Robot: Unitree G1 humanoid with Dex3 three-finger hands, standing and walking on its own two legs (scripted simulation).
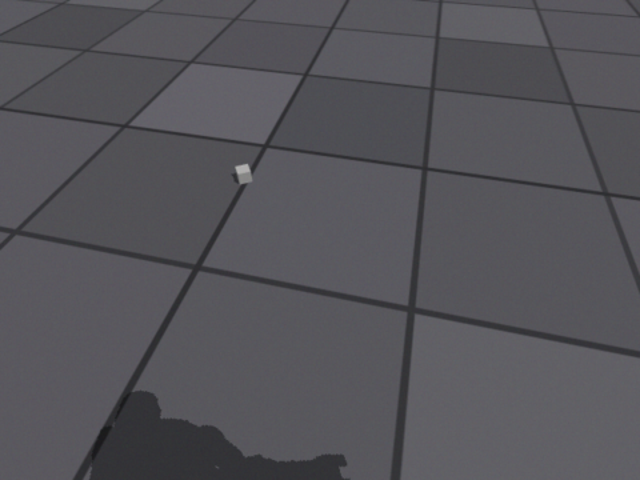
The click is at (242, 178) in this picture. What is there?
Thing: cube
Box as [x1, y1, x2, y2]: [235, 164, 252, 184]
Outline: 247,164 235,167 236,174 240,184 252,181
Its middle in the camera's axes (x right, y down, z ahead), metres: -0.38 -0.31 +1.92
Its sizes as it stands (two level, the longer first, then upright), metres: 0.064 0.064 0.064
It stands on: the floor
